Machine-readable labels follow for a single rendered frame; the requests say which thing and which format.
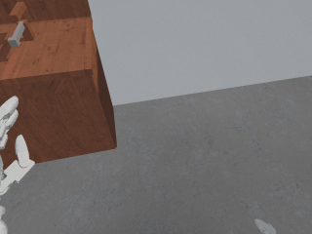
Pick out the right robot hand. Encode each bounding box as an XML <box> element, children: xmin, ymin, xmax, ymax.
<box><xmin>254</xmin><ymin>218</ymin><xmax>276</xmax><ymax>234</ymax></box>

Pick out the left robot hand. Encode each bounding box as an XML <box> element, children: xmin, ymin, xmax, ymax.
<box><xmin>0</xmin><ymin>96</ymin><xmax>35</xmax><ymax>200</ymax></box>

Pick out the counter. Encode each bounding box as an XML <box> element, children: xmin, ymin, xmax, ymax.
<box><xmin>0</xmin><ymin>0</ymin><xmax>117</xmax><ymax>170</ymax></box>

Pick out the tap lever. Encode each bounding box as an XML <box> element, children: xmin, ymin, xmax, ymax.
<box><xmin>7</xmin><ymin>21</ymin><xmax>25</xmax><ymax>48</ymax></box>

